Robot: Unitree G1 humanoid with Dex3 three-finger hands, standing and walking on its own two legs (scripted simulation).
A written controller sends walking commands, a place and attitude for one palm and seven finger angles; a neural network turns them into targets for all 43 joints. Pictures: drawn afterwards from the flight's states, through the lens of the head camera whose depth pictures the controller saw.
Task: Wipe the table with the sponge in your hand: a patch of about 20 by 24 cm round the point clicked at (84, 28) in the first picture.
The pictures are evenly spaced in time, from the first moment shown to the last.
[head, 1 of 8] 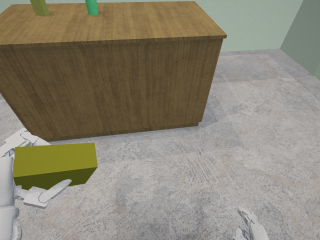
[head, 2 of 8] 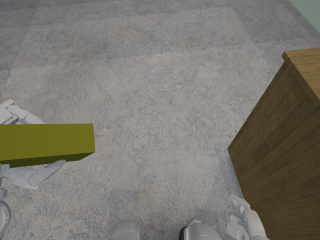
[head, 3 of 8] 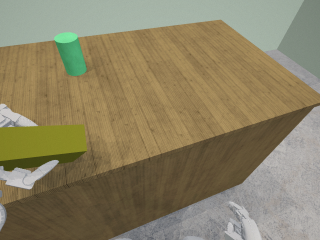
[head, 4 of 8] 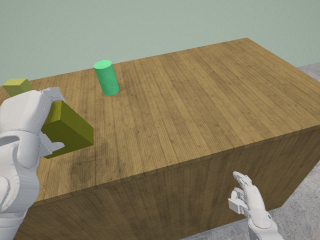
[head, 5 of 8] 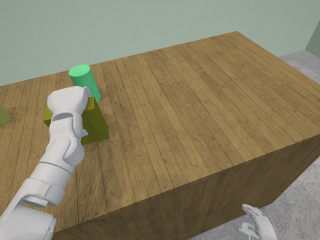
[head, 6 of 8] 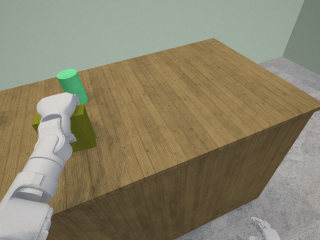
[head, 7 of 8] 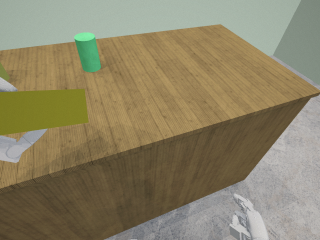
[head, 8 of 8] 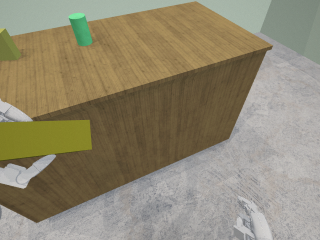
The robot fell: no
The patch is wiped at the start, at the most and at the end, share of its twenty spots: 0.00 0.90 0.90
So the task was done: yes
